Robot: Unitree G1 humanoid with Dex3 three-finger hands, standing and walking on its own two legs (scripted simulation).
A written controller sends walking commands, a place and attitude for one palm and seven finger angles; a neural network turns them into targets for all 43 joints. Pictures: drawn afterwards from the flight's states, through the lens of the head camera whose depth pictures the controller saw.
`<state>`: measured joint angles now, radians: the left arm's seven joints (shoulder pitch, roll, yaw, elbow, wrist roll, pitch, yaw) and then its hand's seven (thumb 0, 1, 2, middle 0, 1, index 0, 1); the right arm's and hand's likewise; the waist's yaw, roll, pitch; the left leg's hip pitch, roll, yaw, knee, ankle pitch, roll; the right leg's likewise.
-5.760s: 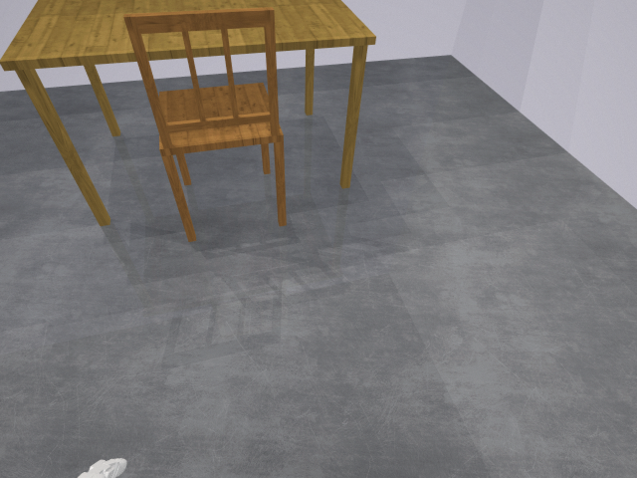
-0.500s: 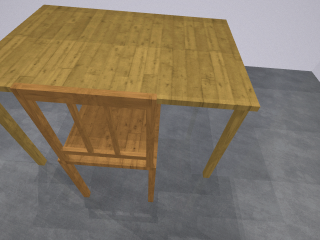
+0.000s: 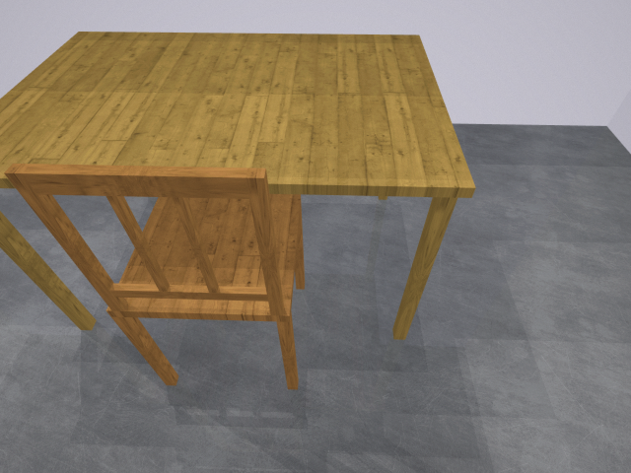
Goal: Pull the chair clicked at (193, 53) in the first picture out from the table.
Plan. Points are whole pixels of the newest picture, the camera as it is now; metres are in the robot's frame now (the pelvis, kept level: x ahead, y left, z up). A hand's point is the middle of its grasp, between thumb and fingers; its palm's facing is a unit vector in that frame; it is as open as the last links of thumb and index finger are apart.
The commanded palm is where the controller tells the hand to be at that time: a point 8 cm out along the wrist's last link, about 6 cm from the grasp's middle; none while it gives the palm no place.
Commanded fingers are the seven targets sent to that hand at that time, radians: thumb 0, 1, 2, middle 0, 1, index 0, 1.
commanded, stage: come to a stop and stand still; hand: left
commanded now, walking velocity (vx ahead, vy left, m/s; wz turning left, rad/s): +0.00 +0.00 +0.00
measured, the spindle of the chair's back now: (142, 246) +0.51 +0.36 -0.07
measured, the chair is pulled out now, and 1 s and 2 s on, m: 0.00 0.00 0.00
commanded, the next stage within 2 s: look again from close up in 1.00 s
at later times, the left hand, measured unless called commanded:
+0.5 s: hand out of the picture -0.05 +0.17 -0.17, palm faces +0.04 -0.99 -0.16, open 7.4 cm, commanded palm none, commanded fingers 0.00 0.90 0.90 -0.20 -0.30 -0.20 -0.30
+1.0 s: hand out of the picture -0.02 +0.19 -0.17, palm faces +0.02 -0.99 -0.17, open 7.4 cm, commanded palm none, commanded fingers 0.00 0.90 0.90 -0.20 -0.30 -0.20 -0.30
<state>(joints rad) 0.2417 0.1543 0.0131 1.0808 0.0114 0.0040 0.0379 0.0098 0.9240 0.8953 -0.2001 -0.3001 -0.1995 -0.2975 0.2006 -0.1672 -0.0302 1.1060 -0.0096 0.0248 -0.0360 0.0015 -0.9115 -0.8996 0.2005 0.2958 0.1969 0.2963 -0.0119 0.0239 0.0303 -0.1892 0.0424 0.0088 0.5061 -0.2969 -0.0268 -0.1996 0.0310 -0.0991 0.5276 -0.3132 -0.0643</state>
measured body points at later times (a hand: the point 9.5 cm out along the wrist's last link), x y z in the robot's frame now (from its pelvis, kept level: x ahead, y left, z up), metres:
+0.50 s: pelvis -0.03 +0.01 +0.01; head -0.03 +0.01 +0.46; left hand -0.05 +0.22 -0.15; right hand -0.08 -0.20 -0.15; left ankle -0.02 +0.14 -0.73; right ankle -0.02 -0.07 -0.73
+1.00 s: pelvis -0.01 +0.03 +0.01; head -0.01 +0.03 +0.46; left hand -0.02 +0.24 -0.15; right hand -0.03 -0.18 -0.15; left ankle -0.02 +0.14 -0.73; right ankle -0.02 -0.07 -0.73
